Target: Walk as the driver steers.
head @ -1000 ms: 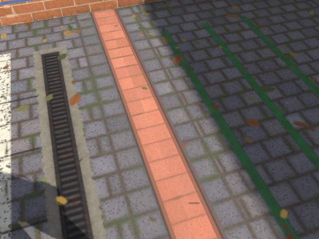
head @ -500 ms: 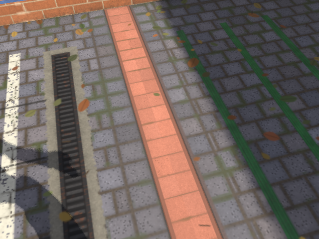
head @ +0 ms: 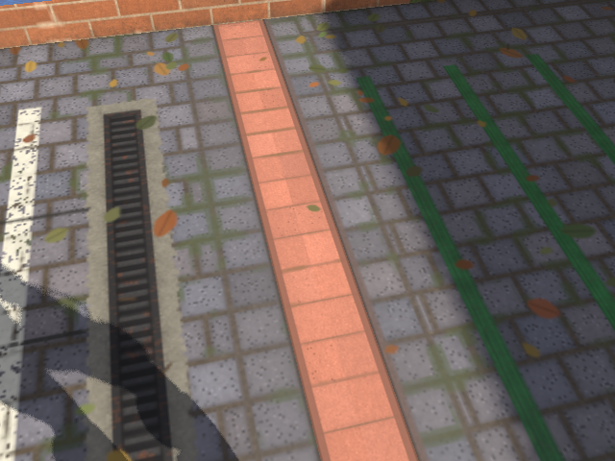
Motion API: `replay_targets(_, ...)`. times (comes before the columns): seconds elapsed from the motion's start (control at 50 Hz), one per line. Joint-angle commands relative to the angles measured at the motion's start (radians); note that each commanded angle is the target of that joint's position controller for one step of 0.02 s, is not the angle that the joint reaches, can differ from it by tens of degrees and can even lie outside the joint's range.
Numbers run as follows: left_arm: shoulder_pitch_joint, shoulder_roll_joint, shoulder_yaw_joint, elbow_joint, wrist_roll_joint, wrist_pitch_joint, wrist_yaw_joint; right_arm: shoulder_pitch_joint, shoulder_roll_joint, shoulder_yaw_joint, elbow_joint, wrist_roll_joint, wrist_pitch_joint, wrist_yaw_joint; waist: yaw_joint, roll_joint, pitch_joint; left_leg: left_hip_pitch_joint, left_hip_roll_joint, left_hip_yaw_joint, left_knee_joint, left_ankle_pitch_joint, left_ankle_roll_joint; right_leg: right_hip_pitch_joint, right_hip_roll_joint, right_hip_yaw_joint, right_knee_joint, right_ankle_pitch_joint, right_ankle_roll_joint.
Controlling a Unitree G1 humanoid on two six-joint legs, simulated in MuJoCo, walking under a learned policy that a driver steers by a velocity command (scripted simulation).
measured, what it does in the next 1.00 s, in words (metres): walks ahead: right foot, then left foot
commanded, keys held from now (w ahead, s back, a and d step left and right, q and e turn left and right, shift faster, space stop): w+q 0.32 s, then w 0.34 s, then w+e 0.34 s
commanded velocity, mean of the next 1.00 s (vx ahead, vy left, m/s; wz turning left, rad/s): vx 0.41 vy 0.00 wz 0.20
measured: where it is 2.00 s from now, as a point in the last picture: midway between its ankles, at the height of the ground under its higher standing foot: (245, 282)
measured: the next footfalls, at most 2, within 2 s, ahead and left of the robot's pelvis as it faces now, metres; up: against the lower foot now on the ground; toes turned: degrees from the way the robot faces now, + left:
right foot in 0.16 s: +0.06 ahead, -0.12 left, +0.00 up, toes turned +8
left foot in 0.62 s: +0.27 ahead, +0.18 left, +0.00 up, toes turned +21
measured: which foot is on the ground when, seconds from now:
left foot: down 0.00-0.16, up 0.18-0.60, down 0.62-1.00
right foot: up 0.00-0.14, down 0.16-0.64, up 0.66-1.00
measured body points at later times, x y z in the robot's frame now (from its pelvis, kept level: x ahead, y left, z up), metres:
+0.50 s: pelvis +0.11 +0.01 +0.00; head +0.14 +0.00 +0.45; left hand +0.01 +0.24 -0.13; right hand +0.33 -0.18 -0.12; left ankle +0.19 +0.18 -0.69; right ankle +0.02 -0.12 -0.74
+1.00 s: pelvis +0.35 +0.14 +0.00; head +0.37 +0.14 +0.45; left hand +0.42 +0.39 -0.13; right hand +0.36 -0.11 -0.14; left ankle +0.23 +0.17 -0.74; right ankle +0.53 +0.05 -0.68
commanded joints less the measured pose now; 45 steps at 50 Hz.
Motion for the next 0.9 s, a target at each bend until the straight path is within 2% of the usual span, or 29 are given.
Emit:
replay_targets(0.02,0.029,0.084,0.016,-0.053,0.000,-0.012,-0.002,0.017,-0.154,-0.041,-0.057,-0.001,0.003,-0.003,0.022,0.108,-0.063,0.019,0.277,-0.413,-0.221,-0.427,0.138,0.041,0.027,-0.015,-0.041,-0.038,0.005)
replay_targets(0.06,0.020,0.085,0.014,-0.067,-0.007,-0.027,-0.005,0.011,-0.162,-0.048,-0.061,-0.004,0.007,0.000,0.023,0.107,-0.051,0.005,0.271,-0.454,-0.224,-0.498,0.139,0.086,0.046,-0.015,-0.110,-0.090,-0.005)
replay_targets(0.1,0.080,0.079,0.011,-0.065,-0.020,-0.045,-0.002,-0.034,-0.166,-0.055,-0.075,-0.001,0.011,0.004,0.064,0.101,-0.041,-0.080,0.237,-0.460,-0.213,-0.531,0.113,0.237,0.075,-0.018,-0.264,-0.120,-0.036)
replay_targets(0.12,0.162,0.071,0.011,-0.046,-0.027,-0.053,0.003,-0.085,-0.162,-0.058,-0.090,0.004,0.015,0.004,0.118,0.095,-0.028,-0.171,0.187,-0.431,-0.191,-0.553,0.069,0.383,0.087,-0.032,-0.426,-0.060,-0.058)
replay_targets(0.14,0.259,0.102,0.020,-0.023,-0.024,-0.061,0.014,-0.122,-0.139,-0.057,-0.111,0.007,0.014,0.000,0.162,0.083,-0.009,-0.301,0.104,-0.362,-0.136,-0.574,-0.016,0.557,0.054,-0.024,-0.590,-0.035,-0.078)
replay_targets(0.16,0.277,0.189,0.040,-0.022,-0.020,-0.067,0.032,-0.059,-0.059,-0.043,-0.110,0.024,0.009,-0.003,0.127,-0.152,-0.040,-0.409,0.019,-0.201,0.198,-0.582,-0.058,0.666,-0.196,0.216,-0.692,-0.223,-0.100)
replay_targets(0.18,0.183,0.269,0.055,-0.059,0.006,-0.068,0.038,-0.076,-0.053,-0.036,-0.139,0.023,-0.006,0.000,0.098,-0.244,-0.006,-0.565,-0.032,-0.049,0.420,-0.424,-0.069,0.595,-0.436,0.553,-0.798,-0.382,-0.196)
replay_targets(0.2,0.114,0.206,0.048,-0.064,0.008,-0.071,0.035,-0.127,-0.135,-0.048,-0.140,-0.010,-0.014,0.012,0.056,-0.083,0.058,-0.540,0.077,-0.086,0.505,-0.286,-0.072,0.473,-0.409,0.485,-0.797,-0.363,-0.208)
replay_targets(0.22,0.075,0.157,0.036,-0.074,-0.004,-0.083,0.026,-0.097,-0.133,-0.052,-0.125,-0.017,-0.018,0.031,0.025,-0.057,0.051,-0.484,0.080,-0.080,0.555,-0.207,-0.080,0.430,-0.344,0.383,-0.789,-0.270,-0.180)
replay_targets(0.24,0.067,0.139,0.031,-0.078,-0.009,-0.095,0.016,-0.063,-0.125,-0.051,-0.108,-0.021,-0.017,0.043,0.011,-0.061,0.032,-0.462,0.083,-0.061,0.620,-0.168,-0.093,0.433,-0.297,0.284,-0.782,-0.168,-0.157)
replay_targets(0.28,0.106,0.131,0.030,-0.070,-0.013,-0.109,0.006,-0.052,-0.107,-0.046,-0.101,-0.026,-0.007,0.058,0.022,-0.091,0.026,-0.469,0.109,-0.020,0.726,-0.128,-0.105,0.425,-0.243,0.143,-0.773,-0.062,-0.141)
replay_targets(0.32,0.188,0.125,0.030,-0.043,-0.005,-0.118,-0.007,-0.120,-0.088,-0.036,-0.129,-0.021,-0.003,0.065,0.058,-0.082,0.049,-0.528,0.132,-0.013,0.746,-0.088,-0.109,0.456,-0.236,0.080,-0.765,0.027,-0.144)
replay_targets(0.36,0.268,0.118,0.028,-0.014,0.003,-0.124,-0.020,-0.183,-0.077,-0.028,-0.149,-0.022,-0.004,0.070,0.092,-0.077,0.064,-0.555,0.135,-0.026,0.697,-0.057,-0.113,0.485,-0.234,0.049,-0.758,0.112,-0.156)
replay_targets(0.42,0.306,0.127,0.028,0.011,0.003,-0.132,-0.029,-0.254,-0.067,-0.015,-0.169,-0.023,-0.009,0.073,0.111,-0.095,0.078,-0.522,0.130,-0.014,0.540,-0.021,-0.117,0.502,-0.231,-0.004,-0.749,0.259,-0.164)
replay_targets(0.46,0.309,0.135,0.027,0.022,-0.001,-0.135,-0.031,-0.315,-0.057,-0.003,-0.191,-0.022,-0.014,0.079,0.117,-0.113,0.080,-0.451,0.140,0.045,0.410,-0.009,-0.112,0.492,-0.231,-0.050,-0.739,0.347,-0.162)
replay_targets(0.52,0.352,0.146,0.027,0.058,-0.005,-0.130,-0.029,-0.392,-0.044,0.013,-0.220,-0.020,-0.020,0.083,0.132,-0.136,0.086,-0.317,0.143,0.145,0.252,-0.066,-0.074,0.489,-0.247,-0.082,-0.711,0.448,-0.162)
replay_targets(0.56,0.370,0.166,0.030,0.085,-0.008,-0.119,-0.027,-0.365,-0.054,0.012,-0.214,-0.022,-0.026,0.074,0.107,-0.153,0.073,-0.205,0.113,0.179,0.189,-0.137,-0.029,0.504,-0.268,-0.089,-0.641,0.636,-0.163)
replay_targets(0.58,0.366,0.176,0.031,0.095,-0.009,-0.115,-0.026,-0.295,-0.067,0.005,-0.191,-0.021,-0.033,0.065,0.067,-0.152,0.033,-0.103,0.079,0.192,0.155,-0.157,-0.004,0.517,-0.269,-0.104,-0.544,0.829,-0.157)
replay_targets(0.6,0.356,0.181,0.030,0.104,-0.015,-0.110,-0.025,-0.140,-0.085,-0.006,-0.137,-0.022,-0.045,0.053,-0.012,-0.121,-0.053,0.091,0.048,0.198,0.078,-0.102,0.022,0.492,-0.244,-0.146,-0.368,0.933,-0.138)
replay_targets(0.62,0.349,0.165,0.021,0.095,-0.020,-0.108,-0.024,0.035,-0.136,-0.024,-0.077,-0.037,-0.060,0.038,-0.078,-0.086,-0.174,0.369,0.111,0.124,0.086,-0.101,0.049,0.340,-0.210,-0.172,-0.158,0.779,-0.115)
replay_targets(0.64,0.368,0.059,-0.008,0.036,-0.041,-0.111,-0.038,0.187,-0.247,-0.049,-0.061,-0.054,-0.067,0.020,-0.113,0.132,-0.347,0.709,0.445,-0.310,0.038,-0.311,0.138,-0.003,-0.110,-0.205,0.204,0.268,-0.070)
replay_targets(0.66,0.364,0.104,0.012,0.038,-0.034,-0.116,-0.040,0.212,-0.277,-0.056,-0.044,-0.016,-0.057,0.012,-0.101,0.197,-0.404,0.700,0.566,-0.646,-0.121,-0.219,0.191,-0.138,0.001,-0.088,0.398,-0.164,-0.067)
replay_targets(0.68,0.274,0.141,0.027,0.021,-0.029,-0.112,-0.039,0.108,-0.248,-0.047,-0.046,-0.006,-0.054,0.010,-0.063,0.104,-0.240,0.583,0.511,-0.461,-0.109,-0.169,0.157,-0.212,-0.066,-0.015,0.445,-0.081,-0.085)
replay_targets(0.7,0.240,0.109,0.017,0.019,-0.032,-0.119,-0.044,0.021,-0.176,-0.028,-0.057,-0.005,-0.061,0.012,-0.027,0.067,-0.129,0.420,0.469,-0.320,-0.134,-0.088,0.124,-0.188,-0.095,-0.010,0.398,0.002,-0.092)
replay_targets(0.72,0.248,0.089,0.017,0.037,-0.029,-0.114,-0.046,-0.040,-0.121,-0.012,-0.062,-0.006,-0.069,0.015,0.012,0.045,-0.063,0.300,0.416,-0.210,-0.175,-0.046,0.076,-0.134,-0.118,-0.011,0.332,0.048,-0.093)
replay_targets(0.74,0.272,0.077,0.017,0.049,-0.009,-0.097,-0.049,-0.065,-0.087,0.000,-0.056,0.002,-0.078,0.014,0.045,0.074,-0.025,0.219,0.377,-0.132,-0.205,-0.011,0.046,-0.088,-0.126,-0.011,0.291,0.068,-0.086)
replay_targets(0.76,0.304,0.058,0.015,0.069,0.001,-0.080,-0.056,-0.070,-0.069,0.007,-0.050,0.003,-0.087,0.012,0.062,0.087,-0.015,0.182,0.355,-0.076,-0.226,0.013,0.032,-0.055,-0.122,-0.013,0.282,0.086,-0.081)
replay_targets(0.8,0.293,0.053,0.022,0.065,0.001,-0.063,-0.068,-0.027,-0.072,0.009,-0.023,0.006,-0.107,0.008,0.078,0.088,0.003,0.172,0.343,-0.012,-0.248,0.119,0.028,-0.078,-0.107,-0.017,0.281,0.126,-0.078)
replay_targets(0.9,0.102,0.042,0.018,0.001,-0.002,-0.058,-0.079,0.047,-0.056,0.020,0.021,0.004,-0.120,0.000,0.064,0.078,0.073,0.194,0.324,0.124,-0.279,0.250,0.015,-0.219,-0.097,-0.035,0.137,0.316,-0.069)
